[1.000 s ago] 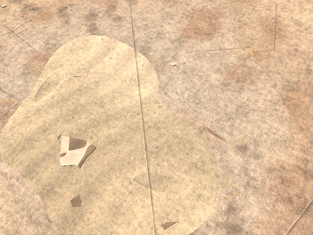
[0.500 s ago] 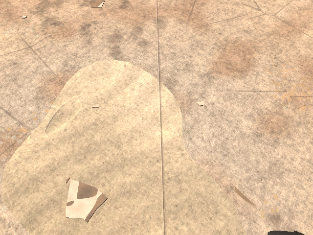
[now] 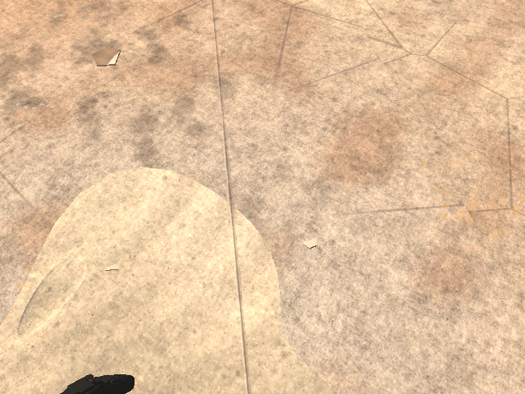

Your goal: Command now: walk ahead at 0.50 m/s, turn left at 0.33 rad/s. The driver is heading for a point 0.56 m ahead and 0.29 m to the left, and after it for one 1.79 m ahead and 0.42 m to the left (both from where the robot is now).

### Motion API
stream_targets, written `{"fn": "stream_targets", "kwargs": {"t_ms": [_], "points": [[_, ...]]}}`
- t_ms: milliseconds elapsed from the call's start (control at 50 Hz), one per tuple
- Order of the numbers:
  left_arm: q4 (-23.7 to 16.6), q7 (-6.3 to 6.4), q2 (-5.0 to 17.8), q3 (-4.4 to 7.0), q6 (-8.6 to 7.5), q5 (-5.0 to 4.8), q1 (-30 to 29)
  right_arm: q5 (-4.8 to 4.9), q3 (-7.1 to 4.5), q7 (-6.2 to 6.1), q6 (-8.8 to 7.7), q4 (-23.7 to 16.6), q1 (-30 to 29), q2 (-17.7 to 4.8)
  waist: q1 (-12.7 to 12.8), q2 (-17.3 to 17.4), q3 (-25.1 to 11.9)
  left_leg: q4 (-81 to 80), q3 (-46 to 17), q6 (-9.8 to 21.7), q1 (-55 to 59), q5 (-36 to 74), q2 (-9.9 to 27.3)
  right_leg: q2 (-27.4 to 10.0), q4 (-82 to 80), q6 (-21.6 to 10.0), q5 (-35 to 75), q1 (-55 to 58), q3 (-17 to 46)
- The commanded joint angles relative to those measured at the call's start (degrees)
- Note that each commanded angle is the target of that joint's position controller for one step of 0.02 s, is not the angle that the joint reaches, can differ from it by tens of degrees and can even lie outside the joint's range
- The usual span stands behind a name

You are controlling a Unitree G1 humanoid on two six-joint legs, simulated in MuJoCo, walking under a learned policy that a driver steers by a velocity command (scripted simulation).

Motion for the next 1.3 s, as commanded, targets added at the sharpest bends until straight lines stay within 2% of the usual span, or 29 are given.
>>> {"fn": "stream_targets", "kwargs": {"t_ms": [20, 40, 60, 80, 100, 140, 200, 340, 440, 500, 540, 560, 580, 600, 620, 640, 680, 780, 920, 980, 1020, 1040, 1060, 1080, 1100, 1140, 1180, 1220, 1300], "points": [[1.23, 0.74, 12.46, 4.34, -1.40, 0.77, 16.79, -0.38, -1.20, -0.23, -0.06, -4.10, -3.38, -7.90, 12.20, 5.00, -10.43, 20.95, -5.61, 5.93, -11.23, 35.68, 10.17, -2.58, 1.57, -4.46, -0.89, 28.17, 2.41], [2.40, 1.28, 17.70, 5.72, -1.01, 1.85, 24.56, -0.66, 0.23, -0.14, -0.73, -5.69, 1.21, -2.26, 11.85, -6.29, -19.80, 42.68, -0.58, 1.65, -32.60, 15.17, 1.70, -17.09, 0.58, -10.97, -6.73, 51.01, 22.60], [2.65, 1.12, 14.98, 4.75, -0.62, 1.34, 25.33, 0.26, 0.59, 0.06, -1.72, -5.54, 2.82, -2.10, 11.49, -15.02, -25.12, 54.21, -5.85, 1.12, -41.84, -12.17, -0.83, -22.85, -7.40, -14.68, -13.39, 54.64, 39.96], [1.96, 1.28, 10.57, 3.39, -0.51, 0.92, 21.23, 1.62, -1.00, 0.11, -2.08, -6.05, -0.74, -7.65, 11.17, -9.87, -16.73, 59.21, -8.17, 1.63, -46.51, -9.79, 2.88, -20.77, -8.74, -12.02, -17.66, 47.92, 33.30], [1.17, 1.47, 8.30, 2.71, -0.42, 0.82, 17.23, 1.82, -1.21, -0.01, -2.05, -6.94, -4.31, -8.09, 10.15, -6.65, -10.20, 58.94, -6.33, 2.14, -47.21, -4.88, 5.76, -18.86, -10.10, -9.76, -16.61, 39.57, 24.77], [1.16, 1.20, 5.32, 1.82, -0.77, 1.49, 11.22, 0.96, -1.91, -0.40, -0.97, -7.12, -5.94, -6.55, 6.59, -4.36, -3.22, 53.32, -6.08, 2.34, -42.09, 2.23, 9.48, -14.63, -15.02, -7.68, -11.76, 25.71, 14.10], [2.05, 1.35, 5.96, 2.26, -1.19, 1.75, 9.62, 0.89, -1.81, -0.18, 1.28, -8.14, -5.26, -3.21, 4.15, -4.17, -0.34, 50.37, -5.57, 1.85, -39.21, 6.36, 10.88, -13.57, -19.31, -8.34, -6.13, 18.96, 5.65], [3.28, 3.04, 9.49, 3.44, -0.67, 1.63, 12.61, -0.01, -1.45, 1.62, 1.30, -12.73, -15.96, -2.69, 6.13, -0.95, 2.65, 30.75, -2.37, 0.77, -41.88, 23.60, 9.83, -12.11, -21.03, -7.38, 1.19, 22.42, -7.47], [4.35, 3.23, 11.71, 4.33, 0.99, 0.22, 17.04, 0.04, -0.89, 3.37, 1.48, -17.02, -23.86, -3.06, 8.43, -0.56, 5.14, 22.50, 1.40, 2.63, -43.41, 19.41, 8.39, -14.89, -17.67, -6.26, 4.65, 31.78, -10.95], [3.73, 3.30, 13.92, 5.02, 2.19, -0.59, 15.79, 0.11, -2.09, 3.87, 1.78, -18.06, -20.80, -5.75, 5.05, -2.94, 1.48, 21.40, 5.88, 5.61, -35.23, 10.73, 3.75, -15.33, -7.30, -4.49, 28.09, 35.10, -13.33], [3.06, 3.31, 13.60, 4.65, 2.93, -0.77, 14.55, 0.57, -5.38, 3.13, 1.93, -14.07, -4.79, -11.37, -3.54, -1.11, -7.26, 16.41, 7.33, 9.38, -11.93, 13.40, -1.89, -11.56, 15.35, -1.26, 33.25, 27.91, -16.02], [1.43, 3.22, 9.31, 3.15, 2.43, 1.56, 15.76, 0.68, -7.19, 1.82, 2.40, -12.68, 1.86, -17.67, -3.96, 9.93, -11.65, 15.13, -10.79, 13.36, 3.87, 15.20, 9.14, -7.87, 35.09, 1.87, 3.43, 11.21, -16.13], [-1.92, 2.53, 3.86, 1.34, 0.26, 1.57, 18.38, 0.52, -6.99, 2.11, 1.53, -14.61, -1.44, -20.90, 2.17, 18.92, -19.12, 3.80, -44.73, 24.57, 17.89, 1.36, 20.30, 4.45, 51.90, 4.40, -33.93, -9.69, -4.63], [-2.79, 1.79, 9.01, 2.22, -1.92, -0.93, 11.19, -0.04, -5.24, 2.72, 0.73, -15.23, -0.22, -15.42, -1.96, 9.54, -18.49, -1.33, -45.10, 21.87, 17.57, 0.54, 20.83, 2.14, 54.55, 2.68, -31.98, -16.15, 4.09], [-3.80, 1.49, 9.56, 2.35, -2.91, -2.18, 8.25, -0.33, -4.47, 2.72, -0.03, -14.92, -1.86, -12.74, -1.28, 7.80, -11.82, -0.69, -36.87, 19.61, 12.44, 4.42, 19.27, -0.11, 52.27, 0.95, -27.11, -19.19, 3.42], [-2.89, 1.95, 9.03, 2.32, -3.19, -1.09, 8.55, -0.20, -3.87, 2.68, -0.48, -15.65, -5.94, -10.89, 1.49, 2.61, -7.46, -0.27, -29.89, 17.64, 3.57, 10.44, 16.74, -2.85, 47.18, 0.54, -22.46, -16.04, 3.72], [-1.95, 2.27, 10.14, 3.21, -1.95, 0.72, 10.21, -0.90, -2.84, 2.10, -0.61, -17.57, -11.79, -8.05, 5.31, 3.74, -4.73, -1.93, -22.34, 15.98, -8.43, 18.68, 13.31, -5.51, 39.73, 1.18, -18.01, -7.49, 4.32], [-4.59, 2.49, 7.34, 2.64, 0.02, 1.82, 4.37, -0.30, -3.48, 0.19, -0.95, -17.11, -8.28, -10.96, 4.71, 3.28, -1.54, -4.40, -16.09, 15.43, -14.43, 25.97, 10.21, -3.25, 23.42, 5.04, -6.80, -7.30, 2.65], [-8.75, 0.86, 6.93, 1.78, -1.07, 0.76, -5.98, 0.23, -3.48, -0.44, 0.05, -15.36, -3.25, -10.75, 0.73, 6.91, 1.12, -0.14, -16.58, 11.19, -14.49, 20.32, 8.31, 1.90, 2.56, 4.16, 6.52, -1.15, 2.59], [-9.04, 0.35, 9.05, 2.48, -1.87, 1.24, -3.88, -0.01, -3.62, -1.25, 1.47, -15.65, -2.86, -10.68, 2.03, 8.77, -0.96, 8.67, -20.34, 8.94, -9.29, 29.28, 8.65, 3.81, -0.85, 2.38, 1.54, 2.15, 2.81], [-7.38, 0.66, 10.70, 3.25, -2.47, 2.00, 3.61, 0.06, -3.19, -1.50, 1.87, -17.63, -6.08, -9.55, 6.40, 9.29, -5.01, 18.04, -20.11, 5.82, -9.88, 34.86, 4.96, 3.28, -4.95, -0.12, 6.48, 12.89, 1.70], [-6.86, 0.97, 14.07, 3.96, -2.63, 3.38, 10.83, -0.72, -2.19, -1.41, 1.69, -19.84, -7.35, -6.84, 9.30, 4.98, -13.09, 31.67, -17.30, 3.06, -17.12, 26.23, 1.48, -5.80, -0.64, -3.86, 21.69, 28.45, 8.42], [-5.96, 1.07, 16.54, 4.17, -1.64, 4.07, 15.03, -0.77, -0.98, -1.30, 1.41, -19.26, 4.89, -2.37, 5.03, -11.95, -23.32, 51.03, -11.55, -1.12, -33.69, -17.20, -6.84, -22.42, 2.19, -15.10, 39.03, 49.01, 27.80], [-5.34, 0.55, 14.29, 3.94, -0.69, 1.76, 16.32, -0.02, -1.50, -1.00, 1.31, -18.10, 9.13, -8.33, 5.05, -13.64, -27.49, 60.21, -12.98, -2.19, -38.71, -19.29, -3.61, -24.56, -0.50, -17.91, 24.63, 49.85, 38.48], [-6.60, 0.57, 10.04, 2.73, -0.02, 1.42, 13.25, 0.41, -2.30, -1.09, 1.94, -17.63, 3.33, -11.17, 6.91, -7.99, -19.55, 62.95, -12.38, -3.43, -41.58, -14.99, -1.73, -20.16, -2.52, -15.62, 17.32, 43.26, 31.25], [-6.46, 0.27, 5.02, 0.40, 1.08, 2.11, 7.15, -0.92, -1.97, -1.56, 3.39, -18.45, -4.32, -9.97, 5.91, -2.01, -9.62, 56.02, -9.30, -4.18, -38.42, -9.51, 1.97, -13.48, -5.20, -12.36, 14.06, 27.26, 19.92], [-5.64, 0.01, 6.02, 0.36, 1.69, 2.21, 3.74, -1.39, -1.19, -1.42, 4.22, -19.14, -4.66, -6.66, 2.64, -4.82, -5.56, 41.62, -6.00, -4.02, -29.45, -7.85, 4.21, -8.87, -7.91, -10.50, 15.90, 15.91, 14.24], [-5.12, 0.21, 9.02, 1.39, 2.22, 1.95, 3.84, -1.73, -0.29, -1.71, 3.82, -19.13, -5.32, -4.27, 2.79, -6.98, -6.97, 30.16, -2.90, -4.59, -22.93, -6.11, 2.57, -6.97, -7.64, -11.11, 23.62, 14.29, 11.77], [-5.49, 0.98, 13.10, 2.86, 4.00, 0.33, 4.76, -1.17, -0.91, -1.89, 4.35, -18.81, -7.23, -6.97, 3.20, -6.21, -9.17, 19.88, -2.55, -3.23, -17.14, 6.26, 0.57, -8.13, -8.62, -10.82, 5.59, 14.64, 15.78]]}}
Keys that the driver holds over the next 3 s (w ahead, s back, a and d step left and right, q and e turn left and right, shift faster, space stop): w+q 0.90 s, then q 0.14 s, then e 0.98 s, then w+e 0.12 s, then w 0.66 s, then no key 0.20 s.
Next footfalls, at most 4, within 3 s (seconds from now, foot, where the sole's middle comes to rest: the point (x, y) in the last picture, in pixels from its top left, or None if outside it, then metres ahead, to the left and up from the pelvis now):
0.02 right None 0.19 -0.13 -0.77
0.54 left None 0.41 0.18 -0.77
1.04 right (196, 289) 0.77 0.15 -0.77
1.38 left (126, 350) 0.61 0.33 -0.77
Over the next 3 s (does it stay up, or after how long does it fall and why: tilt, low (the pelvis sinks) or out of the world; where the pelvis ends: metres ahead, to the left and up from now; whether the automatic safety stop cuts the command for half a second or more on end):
stays up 1.02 0.14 0.01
